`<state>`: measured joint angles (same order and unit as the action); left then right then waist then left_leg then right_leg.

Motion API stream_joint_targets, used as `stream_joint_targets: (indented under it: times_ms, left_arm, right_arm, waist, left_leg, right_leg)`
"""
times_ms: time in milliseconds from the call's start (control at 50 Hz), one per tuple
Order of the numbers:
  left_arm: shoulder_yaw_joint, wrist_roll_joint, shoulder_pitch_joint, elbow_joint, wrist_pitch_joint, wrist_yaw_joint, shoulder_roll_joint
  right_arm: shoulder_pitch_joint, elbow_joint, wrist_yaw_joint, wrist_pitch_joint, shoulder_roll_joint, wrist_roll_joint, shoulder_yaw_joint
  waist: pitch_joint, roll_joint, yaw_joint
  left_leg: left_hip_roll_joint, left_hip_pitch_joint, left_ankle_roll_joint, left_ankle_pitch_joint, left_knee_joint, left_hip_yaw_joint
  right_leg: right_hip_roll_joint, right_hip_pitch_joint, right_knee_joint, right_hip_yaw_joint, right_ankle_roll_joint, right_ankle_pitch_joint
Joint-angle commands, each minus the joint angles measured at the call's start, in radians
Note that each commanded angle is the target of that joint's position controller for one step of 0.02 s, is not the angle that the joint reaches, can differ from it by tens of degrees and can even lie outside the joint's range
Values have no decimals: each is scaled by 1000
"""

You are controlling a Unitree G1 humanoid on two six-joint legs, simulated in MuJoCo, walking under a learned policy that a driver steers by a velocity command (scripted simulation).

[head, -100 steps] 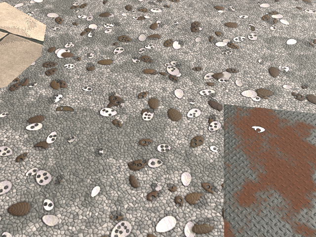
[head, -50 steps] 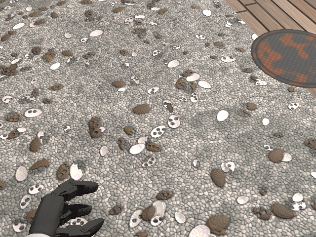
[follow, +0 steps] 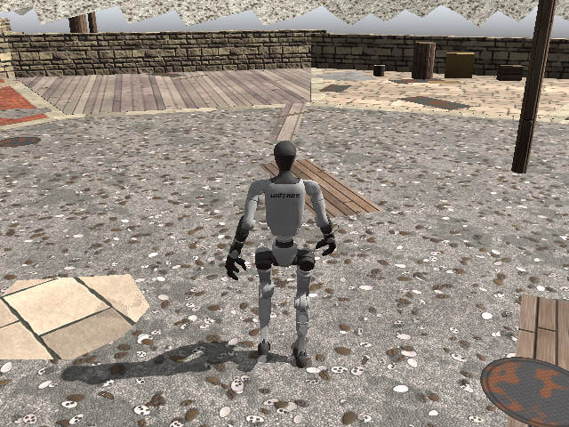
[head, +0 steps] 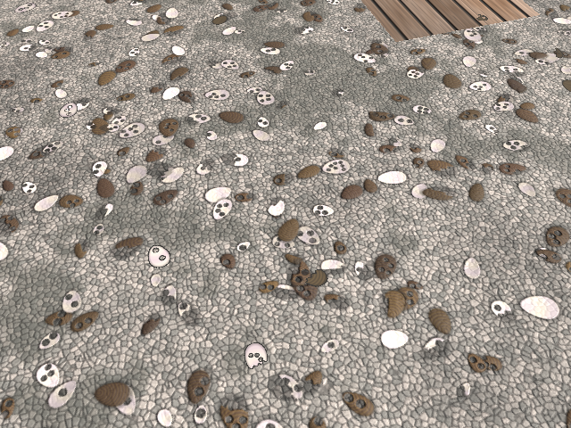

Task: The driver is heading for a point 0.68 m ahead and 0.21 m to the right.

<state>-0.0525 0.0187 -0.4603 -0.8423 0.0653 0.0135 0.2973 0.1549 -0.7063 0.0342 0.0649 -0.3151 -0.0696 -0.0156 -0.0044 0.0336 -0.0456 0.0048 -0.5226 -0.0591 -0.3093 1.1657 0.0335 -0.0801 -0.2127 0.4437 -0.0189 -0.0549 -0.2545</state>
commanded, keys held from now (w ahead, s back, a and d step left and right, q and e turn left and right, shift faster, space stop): w+e+shift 0.56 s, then shift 0.44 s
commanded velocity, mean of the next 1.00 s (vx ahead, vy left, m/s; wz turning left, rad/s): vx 0.76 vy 0.00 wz -0.61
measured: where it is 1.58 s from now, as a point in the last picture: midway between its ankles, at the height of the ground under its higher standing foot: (400, 297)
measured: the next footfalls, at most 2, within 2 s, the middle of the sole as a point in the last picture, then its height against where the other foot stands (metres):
left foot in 0.22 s outside the picture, level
right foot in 0.66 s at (406, 342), level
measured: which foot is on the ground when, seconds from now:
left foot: up 0.00-0.20, down 0.22-0.66, up 0.68-1.00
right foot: down 0.00-0.24, up 0.26-0.64, down 0.66-1.00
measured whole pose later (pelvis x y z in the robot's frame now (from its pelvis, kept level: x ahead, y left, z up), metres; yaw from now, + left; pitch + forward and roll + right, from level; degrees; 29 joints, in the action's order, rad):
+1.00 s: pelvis +0.76 -0.17 +0.00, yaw -39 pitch +1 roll -1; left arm -0.04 -0.01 -0.21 -0.78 0.03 -0.01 0.27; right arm 0.10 -0.70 -0.02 0.08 -0.28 0.00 -0.04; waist -0.06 0.04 -0.06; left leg 0.08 -0.63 0.06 0.00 0.68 0.07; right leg -0.13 -0.19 0.41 -0.04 -0.10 -0.24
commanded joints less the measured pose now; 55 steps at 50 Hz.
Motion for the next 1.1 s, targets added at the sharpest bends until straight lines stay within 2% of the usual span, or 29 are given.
stream_joint_targets:
  times_ms: [20,80,140,180,200,220,240,260,280,320,360,400,520,560,580,620,640,660,680,700,720,760,780,820,900,980,1060,1080,1100]
  left_arm:
    - [-21,-12,-4,39,25,-4,99]
    - [-46,-19,41,57,30,0,147]
    - [-57,-35,2,47,33,8,177]
    - [-60,-30,-28,28,25,2,185]
    - [-65,-26,-18,29,21,2,204]
    - [-62,-28,10,43,25,5,189]
    - [-30,-39,-16,77,34,-1,51]
    - [-15,-57,-62,124,22,-1,35]
    - [-23,-30,26,105,3,-8,86]
    - [-23,-4,150,105,-15,13,74]
    - [-16,14,173,132,-45,35,38]
    - [-8,12,244,171,-68,49,15]
    - [23,8,468,280,-66,91,22]
    - [26,0,480,271,-65,94,29]
    - [26,16,445,263,-57,89,39]
    - [5,41,187,178,-37,69,85]
    - [-17,43,-14,101,-28,47,121]
    - [-45,19,3,85,-36,17,182]
    - [-73,42,76,144,-42,13,330]
    - [-62,-19,101,221,-36,9,263]
    - [-59,-24,180,200,-21,17,251]
    - [-33,-43,308,205,5,15,154]
    - [-32,-19,320,202,14,14,153]
    - [-21,-24,319,179,24,16,104]
    - [-24,-21,314,146,4,-14,102]
    - [-21,-36,243,103,-28,-28,89]
    - [-12,-27,268,83,-34,-24,72]
    - [-8,-19,243,80,-27,-22,56]
    - [0,-4,131,69,-14,-18,27]
  right_arm:
    - [-114,132,14,8,-28,-3,18]
    - [-216,163,29,17,-25,27,37]
    - [-220,162,10,16,-52,38,25]
    - [-144,139,-12,22,-92,30,3]
    - [-10,97,-26,26,-115,27,-13]
    - [167,65,-47,32,-160,15,-36]
    - [329,53,-66,32,-237,-16,-64]
    - [274,57,-62,17,-273,-6,-74]
    - [172,68,-61,11,-170,5,-62]
    - [140,42,-51,18,-66,9,-39]
    - [159,-4,-50,36,-50,27,-37]
    - [180,-41,-38,53,-20,48,-32]
    - [170,-90,-41,71,-62,47,-40]
    - [209,-96,-46,71,-113,47,-48]
    - [235,-99,-51,64,-143,51,-53]
    - [220,-95,-65,34,-200,55,-65]
    - [192,-84,-63,27,-191,57,-62]
    - [207,-83,-51,24,-126,56,-56]
    - [396,-3,-50,19,-67,102,-26]
    - [255,9,-45,69,-195,89,-39]
    - [211,36,-49,72,-168,126,-44]
    - [160,8,-81,50,-139,98,-46]
    - [201,6,-84,30,-139,96,-52]
    - [212,5,-84,7,-97,81,-53]
    - [120,31,-79,11,5,62,-25]
    - [-32,57,-47,25,-23,70,-33]
    - [-2,48,-31,32,-66,47,-55]
    - [18,44,-35,36,-94,36,-63]
    - [14,62,-42,37,-137,17,-65]
  waist:
    - [-87,-90,41]
    - [-98,-88,33]
    - [-62,-97,18]
    - [18,-77,50]
    - [105,-52,114]
    - [200,-35,202]
    - [358,146,223]
    - [419,318,152]
    - [228,162,137]
    - [47,-5,124]
    - [-11,70,77]
    - [-49,50,60]
    - [-134,4,31]
    - [-101,4,30]
    - [-102,15,5]
    - [31,35,-125]
    - [131,21,-203]
    - [158,-160,-152]
    - [422,-313,-17]
    - [592,-77,-121]
    - [392,-17,-43]
    - [116,107,37]
    - [73,51,75]
    - [53,17,97]
    - [100,-70,73]
    - [106,-91,-2]
    - [90,-104,51]
    - [101,-68,50]
    - [170,61,-5]
  left_leg:
    - [58,-168,57,74,-201,-7]
    - [27,84,84,282,-497,-42]
    - [10,187,71,355,-578,-35]
    - [-28,292,48,231,-639,-42]
    - [-42,459,36,178,-648,-58]
    - [64,701,12,91,-630,33]
    - [363,943,-32,-345,-700,391]
    - [494,940,-100,-584,-907,828]
    - [437,800,-101,-582,-918,719]
    - [342,596,-69,-152,-917,378]
    - [311,484,-64,-35,-963,240]
    - [289,473,-39,126,-991,99]
    - [189,397,17,524,-1071,-265]
    - [188,447,38,934,-1009,-321]
    - [202,489,41,1189,-905,-317]
    - [236,468,26,1321,-549,-283]
    - [218,391,29,1155,-280,-283]
    - [37,162,61,139,110,-285]
    - [-39,-180,100,-323,583,-127]
    - [-18,-136,102,-250,535,119]
    - [26,-181,105,-210,412,100]
    - [97,-135,122,-136,255,44]
    - [111,-53,133,-130,240,51]
    - [129,23,141,-116,82,47]
    - [80,81,139,171,-283,-12]
    - [25,92,120,405,-537,-10]
    - [13,201,46,418,-707,-3]
    - [56,299,17,706,-726,33]
    - [205,495,-81,1099,-647,159]
  right_leg:
    - [201,-17,-328,-363,-203,-18]
    - [167,-158,-379,-293,-174,141]
    - [206,-58,-318,-309,-146,354]
    - [190,56,-121,-282,-108,611]
    - [147,35,71,-246,-87,669]
    - [101,-120,337,-229,-66,544]
    - [25,-334,686,-146,-58,17]
    - [3,-509,891,-86,-60,-218]
    - [83,-598,937,-71,-67,-109]
    - [144,-567,862,-57,-52,-29]
    - [186,-550,831,-56,-32,-28]
    - [205,-597,813,-42,-28,4]
    - [160,-466,438,118,-60,286]
    - [85,-326,352,197,-96,308]
    - [41,-286,312,222,-107,263]
    - [-32,24,225,176,-138,234]
    - [-30,264,140,113,-167,343]
    - [98,465,116,-47,-169,523]
    - [499,833,196,-569,-416,1170]
    - [431,776,55,-647,-428,844]
    - [413,606,-14,-551,-392,732]
    - [338,211,-91,-401,-302,691]
    - [339,56,-108,-368,-318,786]
    - [278,-90,-132,-245,-286,812]
    - [173,-112,-104,-76,-223,930]
    - [165,10,-73,-97,-160,655]
    - [197,39,67,-168,-113,531]
    - [140,8,139,-148,-70,443]
    - [66,-117,257,-131,-13,164]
